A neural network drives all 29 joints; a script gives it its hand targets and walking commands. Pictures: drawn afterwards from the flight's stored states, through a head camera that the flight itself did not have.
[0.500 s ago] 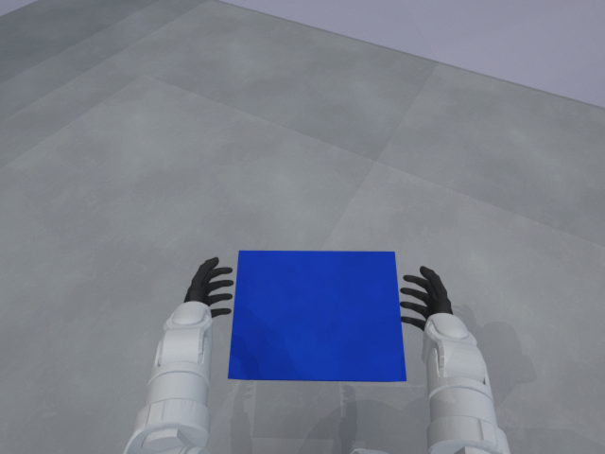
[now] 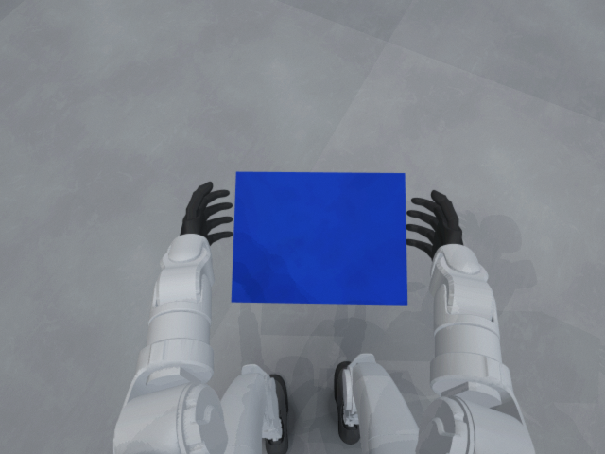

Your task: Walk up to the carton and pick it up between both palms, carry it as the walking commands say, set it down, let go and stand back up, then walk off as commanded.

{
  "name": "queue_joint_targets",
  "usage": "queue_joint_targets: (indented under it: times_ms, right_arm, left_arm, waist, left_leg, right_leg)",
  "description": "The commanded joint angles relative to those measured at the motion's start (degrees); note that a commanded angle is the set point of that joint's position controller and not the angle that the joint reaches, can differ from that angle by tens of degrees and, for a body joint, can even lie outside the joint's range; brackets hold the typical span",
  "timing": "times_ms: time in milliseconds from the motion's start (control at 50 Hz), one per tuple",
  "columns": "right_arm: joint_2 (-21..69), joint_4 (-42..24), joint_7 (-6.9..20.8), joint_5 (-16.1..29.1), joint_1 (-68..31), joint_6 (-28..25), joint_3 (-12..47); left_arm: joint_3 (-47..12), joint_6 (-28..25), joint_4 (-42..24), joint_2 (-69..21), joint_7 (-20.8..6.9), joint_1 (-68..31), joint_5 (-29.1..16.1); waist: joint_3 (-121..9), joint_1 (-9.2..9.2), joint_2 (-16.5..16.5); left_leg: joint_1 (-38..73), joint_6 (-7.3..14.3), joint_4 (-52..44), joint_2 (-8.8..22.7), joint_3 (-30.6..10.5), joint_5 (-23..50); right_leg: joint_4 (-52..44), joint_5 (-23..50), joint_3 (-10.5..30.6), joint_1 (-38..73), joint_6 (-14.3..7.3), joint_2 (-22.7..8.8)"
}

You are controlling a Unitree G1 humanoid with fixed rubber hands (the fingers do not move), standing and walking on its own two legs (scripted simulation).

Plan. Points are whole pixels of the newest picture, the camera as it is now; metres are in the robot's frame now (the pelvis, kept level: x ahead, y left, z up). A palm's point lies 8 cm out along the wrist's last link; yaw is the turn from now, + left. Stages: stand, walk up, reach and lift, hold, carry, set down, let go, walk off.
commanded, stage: set down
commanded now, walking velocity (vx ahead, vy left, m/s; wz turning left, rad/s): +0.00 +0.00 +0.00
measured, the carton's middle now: (318, 240) +0.41 -0.03 -0.15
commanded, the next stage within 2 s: none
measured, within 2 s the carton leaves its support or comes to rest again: neither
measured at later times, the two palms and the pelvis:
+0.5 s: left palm (215, 242) +0.42 +0.14 -0.14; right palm (422, 250) +0.38 -0.20 -0.14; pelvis -0.01 -0.01 -0.08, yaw +0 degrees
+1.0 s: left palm (227, 244) +0.44 +0.14 -0.23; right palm (405, 253) +0.40 -0.20 -0.23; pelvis -0.03 -0.01 -0.16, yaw +1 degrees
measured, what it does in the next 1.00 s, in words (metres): lowers itself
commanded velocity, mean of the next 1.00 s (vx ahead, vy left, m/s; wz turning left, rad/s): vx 0.00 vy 0.00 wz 0.00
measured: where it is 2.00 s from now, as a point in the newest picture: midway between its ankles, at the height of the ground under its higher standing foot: (313, 423)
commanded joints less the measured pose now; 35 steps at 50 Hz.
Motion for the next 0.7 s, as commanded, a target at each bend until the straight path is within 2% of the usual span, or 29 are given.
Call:
queue_joint_targets:
  times_ms: [0, 140, 300, 680]
  right_arm:
    - [49.23, 2.13, 15.85, 9.96, -33.03, -1.50, 32.41]
    - [50.36, 1.61, 15.06, 11.04, -35.80, -1.60, 33.25]
    - [50.86, 1.15, 13.84, 12.99, -37.75, -1.85, 34.62]
    - [46.66, 2.36, 11.83, 16.10, -43.96, -3.57, 35.23]
  left_arm:
    - [-30.57, -1.15, 3.76, -50.46, -17.08, -31.24, -8.90]
    - [-30.44, -1.38, 4.68, -49.75, -18.24, -33.81, -9.53]
    - [-31.41, -1.68, 4.94, -49.34, -18.30, -35.53, -10.38]
    - [-33.56, -2.81, 6.31, -48.55, -14.62, -41.07, -13.09]
  waist:
    - [-40.53, -0.92, -0.79]
    - [-46.10, -0.51, -1.31]
    - [-51.80, 0.38, -1.01]
    - [-59.89, -0.28, 0.89]
  left_leg:
    - [12.95, -1.14, -4.61, -5.32, -8.56, 5.74]
    - [4.11, -0.94, 1.07, -6.27, -7.46, 5.12]
    - [-4.80, -0.96, 7.10, -6.92, -6.88, 5.05]
    - [-15.40, -2.18, 18.55, -7.59, -6.56, 5.73]
  right_leg:
    - [-1.54, 7.62, 4.93, 18.89, -0.80, 7.10]
    - [3.19, 7.69, 5.12, 15.42, -0.23, 7.61]
    - [8.81, 8.37, 5.50, 10.68, 0.48, 8.21]
    - [21.50, 8.52, 3.27, -6.06, 0.95, 9.26]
